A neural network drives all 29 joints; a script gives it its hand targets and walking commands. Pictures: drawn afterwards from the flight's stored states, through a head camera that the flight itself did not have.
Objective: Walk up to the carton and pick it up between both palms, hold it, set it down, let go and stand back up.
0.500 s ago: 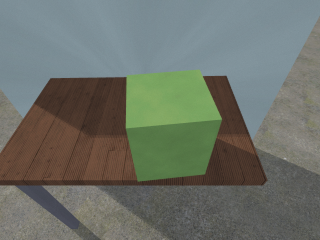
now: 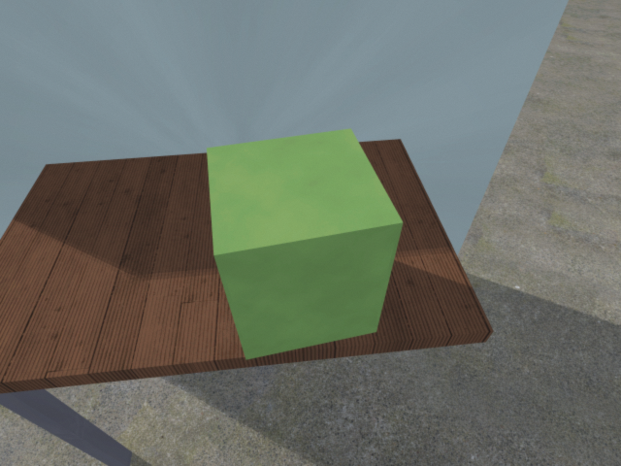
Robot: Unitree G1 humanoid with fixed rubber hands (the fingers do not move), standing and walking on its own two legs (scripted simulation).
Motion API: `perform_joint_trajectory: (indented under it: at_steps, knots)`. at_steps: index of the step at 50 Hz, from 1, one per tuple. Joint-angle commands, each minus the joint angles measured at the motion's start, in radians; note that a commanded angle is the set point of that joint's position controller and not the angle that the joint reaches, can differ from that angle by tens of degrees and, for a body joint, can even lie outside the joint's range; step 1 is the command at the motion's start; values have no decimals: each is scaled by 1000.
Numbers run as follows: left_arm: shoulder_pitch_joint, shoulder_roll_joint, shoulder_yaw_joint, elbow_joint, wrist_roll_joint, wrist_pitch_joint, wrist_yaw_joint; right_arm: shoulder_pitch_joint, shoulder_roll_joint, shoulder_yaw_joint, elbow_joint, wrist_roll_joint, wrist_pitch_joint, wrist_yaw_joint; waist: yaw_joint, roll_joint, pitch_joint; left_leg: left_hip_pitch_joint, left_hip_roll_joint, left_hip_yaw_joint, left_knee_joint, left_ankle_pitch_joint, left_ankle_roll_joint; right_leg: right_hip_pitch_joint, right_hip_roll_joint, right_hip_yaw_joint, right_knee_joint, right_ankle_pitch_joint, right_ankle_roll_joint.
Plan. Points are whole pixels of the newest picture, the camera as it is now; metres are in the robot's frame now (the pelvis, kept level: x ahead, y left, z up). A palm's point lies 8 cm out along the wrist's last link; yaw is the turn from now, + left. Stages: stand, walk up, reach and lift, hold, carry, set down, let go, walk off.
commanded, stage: walk up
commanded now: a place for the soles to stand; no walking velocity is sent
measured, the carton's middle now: (297, 246) +0.43 +0.03 +0.05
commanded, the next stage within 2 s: reach and lift in 0.82 s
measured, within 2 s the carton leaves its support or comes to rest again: neither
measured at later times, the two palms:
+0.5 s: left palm out of the picture +0.11 +0.25 -0.10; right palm out of the picture +0.04 -0.27 -0.11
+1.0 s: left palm out of the picture +0.13 +0.24 -0.11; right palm out of the picture +0.07 -0.29 -0.13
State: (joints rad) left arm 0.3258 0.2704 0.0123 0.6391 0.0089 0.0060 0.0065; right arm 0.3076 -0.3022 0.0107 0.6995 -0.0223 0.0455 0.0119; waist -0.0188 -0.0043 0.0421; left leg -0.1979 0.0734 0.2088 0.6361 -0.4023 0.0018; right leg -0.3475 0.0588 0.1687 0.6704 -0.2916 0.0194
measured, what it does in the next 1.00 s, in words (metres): stands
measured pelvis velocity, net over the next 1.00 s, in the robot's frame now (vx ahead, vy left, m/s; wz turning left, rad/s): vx -0.02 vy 0.00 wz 0.01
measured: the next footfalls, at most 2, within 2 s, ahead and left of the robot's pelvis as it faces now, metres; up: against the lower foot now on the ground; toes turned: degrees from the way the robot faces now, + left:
none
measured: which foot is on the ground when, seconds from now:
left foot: down 0.00-1.00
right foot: down 0.00-1.00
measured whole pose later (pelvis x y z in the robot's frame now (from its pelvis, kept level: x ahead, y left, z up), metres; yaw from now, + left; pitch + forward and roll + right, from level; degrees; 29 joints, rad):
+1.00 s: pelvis -0.02 +0.00 -0.01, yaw +1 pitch -1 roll +0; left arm 0.06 0.23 0.02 0.62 0.06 0.35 0.01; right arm 0.17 -0.28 -0.16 0.85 -0.11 -0.08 0.07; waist -0.03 0.02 0.15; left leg -0.32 0.07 0.14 0.78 -0.44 0.00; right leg -0.45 0.01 0.03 0.77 -0.31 0.00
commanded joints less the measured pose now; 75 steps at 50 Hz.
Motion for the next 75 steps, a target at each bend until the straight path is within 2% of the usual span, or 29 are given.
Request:
perform_joint_trajectory:
  at_steps: [1,3,6,8,9,12,14,16,17,20,27,34,37,41,42,43,44,46,48,50,54,56,59,60,64,66,68,71,75]
  knots:
    - [18,186,62,-93,3,-24,14,15,-131,-52,-97,3,-18,-4,3,-92,-37,31,20,-96,-52,44,43,-58,-116,242,-195,170,-122]
    - [10,190,64,-94,3,-18,18,42,-128,-54,-93,7,-20,-3,-6,-116,-46,64,7,-121,-65,23,34,-87,-128,289,-235,125,-132]
    - [-1,173,57,-94,0,-17,15,62,-144,-60,-80,12,-33,-6,-8,-123,-84,94,30,-122,-110,58,47,-71,-92,226,-200,139,-104]
    - [-3,157,58,-95,-5,-19,11,59,-157,-62,-77,10,-43,-9,-6,-76,-93,113,72,-135,-164,123,65,-59,-53,144,-129,194,-75]
    - [2,147,56,-96,-3,-20,8,49,-173,-68,-77,5,-43,-10,1,-20,-96,123,122,-145,-186,180,88,-66,-26,73,-58,223,-60]
    - [21,118,53,-103,4,-17,12,19,-186,-73,-80,1,-33,-14,1,40,-43,75,238,-171,-213,313,167,-79,-18,-35,32,131,-26]
    - [35,118,51,-98,0,-15,11,8,-177,-67,-87,-3,-28,-14,11,76,-15,2,222,-153,-209,261,158,-42,-28,-22,9,101,-36]
    - [27,122,51,-98,4,-20,6,2,-160,-57,-87,-4,-23,-11,12,88,1,-72,174,-117,-193,114,117,25,-49,7,-39,163,-57]
    - [27,126,52,-94,2,-21,6,5,-152,-55,-92,-2,-22,-9,10,80,12,-86,141,-108,-184,52,101,26,-55,26,-56,184,-69]
    - [11,154,54,-83,-1,-23,7,38,-138,-54,-83,3,-19,-4,1,29,17,-3,87,-78,-135,78,56,-42,-74,101,-104,232,-90]
    - [-4,164,53,-72,4,-20,16,106,-143,-59,-65,5,-24,-6,1,-75,-39,69,67,-87,-126,108,49,-41,-87,152,-148,222,-105]
    - [-4,123,48,-70,2,-21,13,85,-164,-65,-61,2,-27,-11,11,-17,-46,72,147,-85,-190,199,89,-22,-41,28,-53,284,-67]
    - [2,112,44,-64,2,-21,12,65,-153,-62,-64,-1,-22,-10,17,19,-53,33,141,-76,-184,170,92,9,-42,41,-51,231,-71]
    - [3,149,47,-55,0,-19,16,58,-139,-60,-67,-2,-12,-6,18,-28,10,27,86,-62,-144,74,62,-48,-59,111,-131,180,-87]
    - [-494,100,27,-53,11,175,29,-490,-71,-161,-15,-85,-175,39,53,66,82,-307,24,-136,-62,-110,20,-103,-72,-171,-20,-45,-100]
    - [-420,79,16,-14,36,256,43,-376,-97,-220,57,-110,-208,77,32,62,156,-417,52,-106,-105,-215,18,-38,-26,-234,27,-76,-96]
    - [-388,85,36,-55,53,296,38,-320,-116,-231,37,-135,-211,87,31,34,129,-436,33,-80,-101,-204,21,21,-14,-243,34,-29,-81]
    - [-377,105,58,-172,62,370,12,-266,-107,-229,27,-94,-196,60,27,-61,4,-205,-2,-109,27,-11,9,-48,-89,-159,-23,27,-77]
    - [-351,103,65,-286,56,410,-8,-178,-137,-217,-38,-63,-197,25,-25,-125,-168,24,-12,-125,78,113,-1,-17,-97,-134,-51,235,-58]
    - [-309,87,55,-344,60,419,-15,-134,-155,-199,-8,-5,-206,13,-45,-87,-270,116,-27,-124,63,234,-13,50,-68,-169,-12,502,-51]
    - [-262,89,68,-403,41,363,6,-107,-107,-132,-23,43,-213,4,-43,-51,-336,68,-48,-113,-22,299,-47,172,-25,-187,-40,537,-41]
    - [-262,98,84,-399,31,330,23,-118,-76,-115,-24,41,-208,5,-19,-38,-300,22,-53,-110,-62,265,-45,196,-28,-163,-80,461,-47]
    - [-299,86,51,-375,21,306,36,-119,-48,-122,-5,45,-189,14,-47,10,-172,-30,-55,-131,-131,179,-33,206,-32,-147,-150,335,-50]
    - [-293,85,50,-351,21,305,38,-127,-41,-124,-3,46,-184,14,-37,15,-121,-52,-51,-137,-154,137,-21,215,-36,-144,-169,286,-48]
    - [-354,89,45,-289,38,306,23,-169,4,-105,-93,15,-150,4,-30,-7,68,-111,-62,-137,-201,-14,13,220,-78,-96,-265,10,-39]
    - [-378,89,50,-298,39,309,20,-176,24,-105,-156,3,-134,-2,-20,5,91,-119,-62,-127,-218,-24,17,224,-85,-93,-289,-43,-37]
    - [-385,88,56,-313,31,303,22,-180,32,-111,-233,-5,-123,-5,-15,7,83,-113,-62,-120,-240,-32,16,232,-85,-102,-304,-68,-33]
    - [-388,78,41,-343,8,267,42,-164,27,-135,-319,-30,-128,8,-25,37,11,-169,-43,-110,-309,-47,30,303,-39,-153,-253,18,-25]
    - [-354,72,33,-325,-24,188,68,-154,14,-155,-337,-34,-148,36,-5,31,-89,-294,-3,-110,-388,-75,65,474,5,-182,-173,123,-24]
